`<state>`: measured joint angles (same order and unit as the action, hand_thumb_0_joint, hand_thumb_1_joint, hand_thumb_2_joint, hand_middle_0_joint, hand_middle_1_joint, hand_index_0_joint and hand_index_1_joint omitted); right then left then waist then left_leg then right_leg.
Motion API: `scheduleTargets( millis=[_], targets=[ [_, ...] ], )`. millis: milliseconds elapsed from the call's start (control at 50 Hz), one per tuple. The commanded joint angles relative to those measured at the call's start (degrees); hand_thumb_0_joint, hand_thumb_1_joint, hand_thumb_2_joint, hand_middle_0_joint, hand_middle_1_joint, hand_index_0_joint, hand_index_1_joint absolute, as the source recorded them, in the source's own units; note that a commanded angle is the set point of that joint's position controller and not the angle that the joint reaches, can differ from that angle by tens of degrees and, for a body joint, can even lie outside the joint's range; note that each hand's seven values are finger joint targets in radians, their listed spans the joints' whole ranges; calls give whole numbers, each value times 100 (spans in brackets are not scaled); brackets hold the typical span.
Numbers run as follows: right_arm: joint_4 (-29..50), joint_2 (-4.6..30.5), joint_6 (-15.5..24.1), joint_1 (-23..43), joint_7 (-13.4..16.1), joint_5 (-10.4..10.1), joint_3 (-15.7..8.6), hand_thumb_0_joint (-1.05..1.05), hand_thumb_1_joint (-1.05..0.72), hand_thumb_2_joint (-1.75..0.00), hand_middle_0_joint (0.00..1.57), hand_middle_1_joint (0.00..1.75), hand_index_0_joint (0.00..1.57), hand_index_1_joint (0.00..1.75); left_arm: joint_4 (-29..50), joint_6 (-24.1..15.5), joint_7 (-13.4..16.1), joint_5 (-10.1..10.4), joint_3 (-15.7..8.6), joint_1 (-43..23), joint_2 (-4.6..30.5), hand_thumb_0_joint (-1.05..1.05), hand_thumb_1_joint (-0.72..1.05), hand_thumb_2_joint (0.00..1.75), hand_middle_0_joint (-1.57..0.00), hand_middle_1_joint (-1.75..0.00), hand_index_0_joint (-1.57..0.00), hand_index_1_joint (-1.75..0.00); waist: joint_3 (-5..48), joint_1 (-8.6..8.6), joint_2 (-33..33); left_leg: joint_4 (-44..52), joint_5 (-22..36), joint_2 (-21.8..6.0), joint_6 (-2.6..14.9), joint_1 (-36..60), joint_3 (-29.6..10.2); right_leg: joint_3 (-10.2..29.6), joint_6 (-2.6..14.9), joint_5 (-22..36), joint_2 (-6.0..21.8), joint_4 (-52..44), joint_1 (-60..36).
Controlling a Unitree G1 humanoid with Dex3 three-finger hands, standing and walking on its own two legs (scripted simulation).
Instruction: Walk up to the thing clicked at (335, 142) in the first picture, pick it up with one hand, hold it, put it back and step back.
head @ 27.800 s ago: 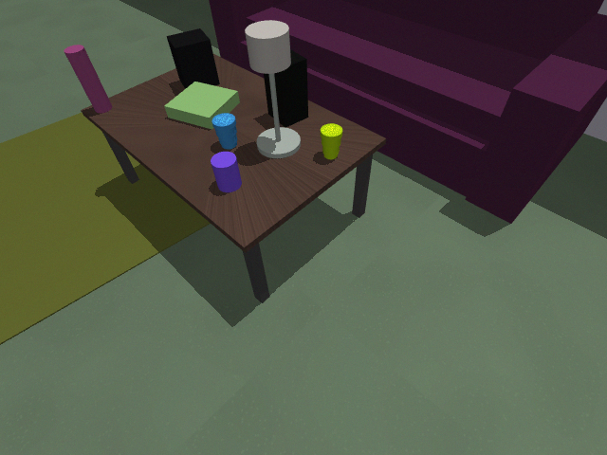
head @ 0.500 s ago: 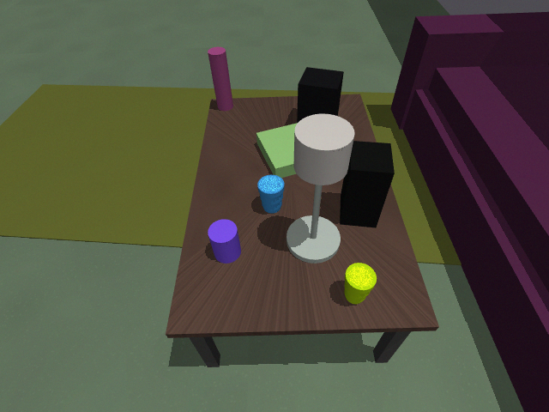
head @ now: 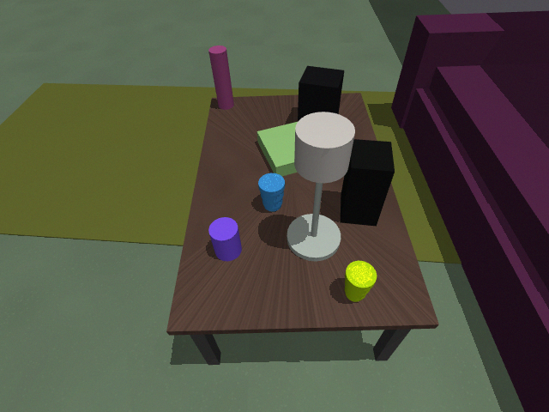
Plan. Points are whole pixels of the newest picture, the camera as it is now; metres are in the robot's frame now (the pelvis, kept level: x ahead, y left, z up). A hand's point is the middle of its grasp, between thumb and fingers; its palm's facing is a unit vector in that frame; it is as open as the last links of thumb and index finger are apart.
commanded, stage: stand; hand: right
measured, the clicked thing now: (357, 284) +0.46 -0.18 -0.32
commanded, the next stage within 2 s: step back in 0.28 s
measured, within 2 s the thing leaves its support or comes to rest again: neither
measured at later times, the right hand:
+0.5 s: hand out of the picture +0.06 -0.27 -0.17, palm faces -0.01 +0.93 -0.37, open 7.4 cm
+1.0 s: hand out of the picture -0.01 -0.27 -0.19, palm faces -0.14 +0.91 -0.39, open 7.4 cm
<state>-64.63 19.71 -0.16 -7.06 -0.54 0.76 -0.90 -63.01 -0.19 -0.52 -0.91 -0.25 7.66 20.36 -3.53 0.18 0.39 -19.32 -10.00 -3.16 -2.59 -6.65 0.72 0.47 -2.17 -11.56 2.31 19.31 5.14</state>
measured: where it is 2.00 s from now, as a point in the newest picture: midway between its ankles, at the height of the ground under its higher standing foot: outside the picture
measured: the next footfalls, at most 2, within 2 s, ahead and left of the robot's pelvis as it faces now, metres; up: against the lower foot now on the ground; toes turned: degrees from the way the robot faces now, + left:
left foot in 1.04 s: -0.12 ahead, +0.12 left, +0.00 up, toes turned +2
right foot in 1.40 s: -0.16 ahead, -0.11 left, +0.00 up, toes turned +2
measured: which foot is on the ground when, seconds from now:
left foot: down 0.00-0.72, up 0.74-1.00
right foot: down 0.00-1.00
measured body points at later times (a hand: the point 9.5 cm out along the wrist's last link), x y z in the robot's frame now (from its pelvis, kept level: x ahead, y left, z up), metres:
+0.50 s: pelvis -0.03 +0.00 -0.01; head +0.03 +0.00 +0.43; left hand +0.06 +0.32 -0.14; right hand +0.06 -0.32 -0.14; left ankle +0.01 +0.15 -0.75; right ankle -0.01 -0.14 -0.75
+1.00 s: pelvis -0.11 +0.00 -0.03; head -0.03 -0.01 +0.41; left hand -0.02 +0.32 -0.14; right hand +0.00 -0.32 -0.16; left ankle -0.16 +0.12 -0.73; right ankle -0.02 -0.14 -0.75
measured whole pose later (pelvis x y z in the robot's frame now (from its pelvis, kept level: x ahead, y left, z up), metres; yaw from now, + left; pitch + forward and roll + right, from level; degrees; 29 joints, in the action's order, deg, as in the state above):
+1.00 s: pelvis -0.11 +0.00 -0.03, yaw +5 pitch +0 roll +0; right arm -53.4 24.0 -3.3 -8.5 0.2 0.5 -2.8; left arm -49.6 1.6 0.9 -2.1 -3.9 5.7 20.9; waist -9.8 -0.8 -1.9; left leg -47.6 -27.9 2.6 0.0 -19.0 -4.6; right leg -1.3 -1.0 -11.5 3.4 36.2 25.1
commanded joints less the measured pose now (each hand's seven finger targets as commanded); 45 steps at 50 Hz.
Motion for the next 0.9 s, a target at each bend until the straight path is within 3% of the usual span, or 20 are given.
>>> scheduleTargets(
  millis=[0,80,240,260,340,460,540,580,620,640,660,680,700,720,740,760,800,840,880],
  targets=[
    [353,1256,146,187,85,-9,-207,0,-90,-90,20,30,20,30,330,-111,82,20,-251,-167,1229,0,90,90,-20,-30,-20,-30,419,20,-65,262,687,-473,280,146,-344,306,289,718,517,-291,134],
    [356,1287,143,214,92,-9,-220,0,-90,-90,20,30,20,30,362,-116,92,20,-235,-170,1206,0,90,90,-20,-30,-20,-30,493,-7,-74,193,920,-499,275,232,-339,286,286,857,518,-270,145],
    [343,1245,132,185,86,-21,-214,0,-90,-90,20,30,20,30,344,-109,102,20,-231,-157,1237,0,90,90,-20,-30,-20,-30,372,13,16,257,802,-480,267,161,-353,254,292,741,492,-266,237],
    [459,1545,28,416,56,-67,-290,0,-90,-90,20,30,20,30,425,-34,124,137,-501,-180,1522,0,90,90,-20,-30,-20,-30,-315,-55,-79,-296,1424,-396,453,-371,-468,294,295,1425,353,191,727],
    [649,1455,-43,212,55,-132,-361,0,-90,-90,20,30,20,30,651,33,155,138,-552,-112,1433,0,90,90,-20,-30,-20,-30,420,44,-43,-769,1649,-406,599,-299,-390,247,554,1693,357,622,501],
    [939,1545,-147,198,33,-94,-468,0,-90,-90,20,30,20,30,1042,150,120,72,-588,-278,1425,0,90,90,-20,-30,-20,-30,860,71,-144,-1108,717,-415,824,-544,-544,462,764,779,444,1120,795],
    [1145,1704,-174,350,3,-66,-539,0,-90,-90,20,30,20,30,1083,199,87,28,-588,-109,1322,0,90,90,-20,-30,-20,-30,726,-20,-456,-805,396,-735,1129,-1078,-1017,254,634,-238,43,1763,991],
    [1260,1848,-179,451,6,-38,-576,0,-90,-90,20,30,20,30,1046,220,71,4,-607,84,1269,0,90,90,-20,-30,-20,-30,673,-71,-875,-488,220,-1074,1366,-1516,-1352,9,542,-978,-259,2396,842],
    [1431,1915,-181,665,14,-4,-592,0,-90,-90,20,30,20,30,943,231,54,6,-652,472,1241,0,90,90,-20,-30,-20,-30,732,-232,-1164,-452,195,-1321,1515,-1963,-1531,-147,506,-1352,-422,2941,552],
    [1524,1899,-191,803,20,-3,-583,0,-90,-90,20,30,20,30,895,228,48,3,-672,688,1233,0,90,90,-20,-30,-20,-30,765,-355,-1185,-639,98,-1281,1455,-2060,-1414,-106,533,-1305,-370,2859,454],
    [1602,1780,-213,932,28,-10,-567,0,-90,-90,20,30,20,30,888,219,49,-13,-692,797,1266,0,90,90,-20,-30,-20,-30,777,-428,-908,-1141,-202,-957,1270,-2086,-1117,184,650,-1267,-162,2344,579],
    [1656,1574,-249,972,45,-40,-529,0,-90,-90,20,30,20,30,965,182,55,-53,-734,764,1491,0,90,90,-20,-30,-20,-30,577,-507,174,-2450,-981,-45,792,-1975,-557,1344,948,-827,616,655,1164],
    [1705,1229,-288,870,96,-53,-461,0,-90,-90,20,30,20,30,1124,110,63,-112,-857,341,2066,0,90,90,-20,-30,-20,-30,116,-375,1288,-3999,-2226,1028,420,-2517,-271,2980,1405,-363,1659,-399,1472],
    [1653,1284,-335,641,158,21,-467,0,-90,-90,20,30,20,30,1368,51,103,-188,-898,9,2238,0,90,90,-20,-30,-20,-30,31,-316,894,-4794,-2513,946,443,-2437,-1115,3463,1755,-394,2018,-473,1908],
    [1512,1428,-339,199,147,-5,-505,0,-90,-90,20,30,20,30,1464,36,138,-178,-904,-277,2211,0,90,90,-20,-30,-20,-30,-11,-124,760,-5029,-2293,806,480,-2173,-1124,3251,1797,-966,1987,-478,2323],
    [1414,1491,-346,-13,124,-66,-532,0,-90,-90,20,30,20,30,1522,24,152,-168,-870,-494,2031,0,90,90,-20,-30,-20,-30,-132,39,581,-5166,-1934,796,487,-2078,-1244,2662,1579,-1173,1633,-372,2417],
    [1214,1464,-320,-544,115,-150,-550,0,-90,-90,20,30,20,30,1647,36,170,-159,-790,-949,1662,0,90,90,-20,-30,-20,-30,78,303,801,-5160,-1431,865,334,-2027,-1073,1581,1216,-603,1032,-81,1940],
    [1283,1514,-268,-598,134,-130,-497,0,-90,-90,20,30,20,30,1724,35,188,-170,-770,-710,1646,0,90,90,-20,-30,-20,-30,521,127,916,-4856,-1550,770,230,-2036,-922,1487,1312,107,1114,265,1242],
    [1431,1455,-221,-362,140,-85,-441,0,-90,-90,20,30,20,30,1704,42,246,-155,-767,-360,1530,0,90,90,-20,-30,-20,-30,798,-94,946,-3793,-1844,526,213,-2147,-815,1452,1410,876,1267,627,322]
  ],
)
